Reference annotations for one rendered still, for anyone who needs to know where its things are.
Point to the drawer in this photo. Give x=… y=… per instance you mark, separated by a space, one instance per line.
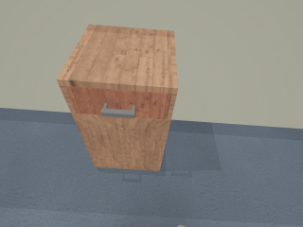
x=87 y=100

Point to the cabinet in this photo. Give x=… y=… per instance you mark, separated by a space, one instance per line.
x=129 y=59

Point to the handle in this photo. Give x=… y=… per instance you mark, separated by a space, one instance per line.
x=117 y=112

